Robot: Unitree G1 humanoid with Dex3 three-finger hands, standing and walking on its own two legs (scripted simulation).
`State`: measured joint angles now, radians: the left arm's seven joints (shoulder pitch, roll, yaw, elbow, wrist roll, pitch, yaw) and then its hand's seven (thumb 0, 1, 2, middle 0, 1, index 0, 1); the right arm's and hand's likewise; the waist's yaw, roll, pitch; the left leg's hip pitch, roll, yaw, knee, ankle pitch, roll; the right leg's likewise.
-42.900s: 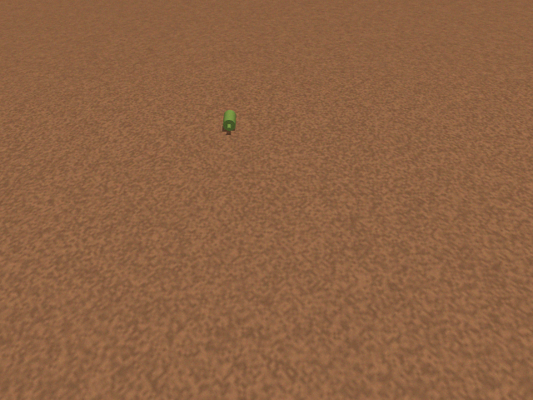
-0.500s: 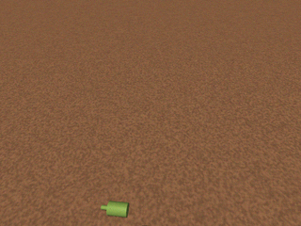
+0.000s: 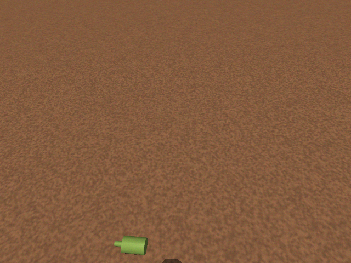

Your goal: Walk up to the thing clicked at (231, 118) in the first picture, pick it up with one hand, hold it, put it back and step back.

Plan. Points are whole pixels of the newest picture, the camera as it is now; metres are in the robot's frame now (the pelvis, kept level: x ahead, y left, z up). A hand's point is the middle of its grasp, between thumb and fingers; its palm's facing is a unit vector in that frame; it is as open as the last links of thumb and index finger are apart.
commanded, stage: stand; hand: left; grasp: from above
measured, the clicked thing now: (130, 244) +0.41 +0.28 -0.74
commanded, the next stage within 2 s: step back in 0.90 s
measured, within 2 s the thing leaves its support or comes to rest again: neither
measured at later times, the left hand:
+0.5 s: hand out of the picture +0.07 +0.24 -0.16, palm faces +0.01 -0.94 -0.35, open 7.4 cm
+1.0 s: hand out of the picture +0.08 +0.25 -0.16, palm faces +0.02 -0.93 -0.36, open 7.4 cm
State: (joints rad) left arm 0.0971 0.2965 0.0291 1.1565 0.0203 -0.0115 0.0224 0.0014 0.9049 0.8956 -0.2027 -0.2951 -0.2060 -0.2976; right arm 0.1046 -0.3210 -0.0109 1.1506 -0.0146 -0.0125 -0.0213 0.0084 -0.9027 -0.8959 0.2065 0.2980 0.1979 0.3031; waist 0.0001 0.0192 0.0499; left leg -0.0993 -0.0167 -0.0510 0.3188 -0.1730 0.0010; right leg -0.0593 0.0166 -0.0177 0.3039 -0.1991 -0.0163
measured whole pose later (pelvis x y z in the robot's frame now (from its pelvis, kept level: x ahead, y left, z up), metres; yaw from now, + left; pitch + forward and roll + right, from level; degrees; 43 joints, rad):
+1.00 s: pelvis -0.01 -0.01 +0.00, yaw +0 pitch -2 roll +0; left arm 0.09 0.33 0.05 1.08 0.00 -0.01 0.01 0.00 0.90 0.90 -0.20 -0.30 -0.21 -0.30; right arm 0.08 -0.36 -0.01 1.08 0.00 0.01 -0.01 0.01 -0.90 -0.90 0.21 0.30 0.20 0.30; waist -0.01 0.03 0.11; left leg -0.20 0.00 -0.06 0.47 -0.20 0.01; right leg -0.12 0.03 -0.03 0.37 -0.22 -0.04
